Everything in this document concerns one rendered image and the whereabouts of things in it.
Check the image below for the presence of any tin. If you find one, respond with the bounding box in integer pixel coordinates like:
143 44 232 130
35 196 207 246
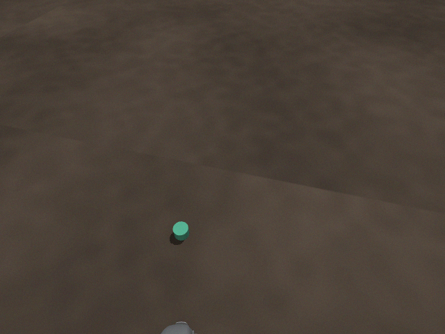
172 221 189 241

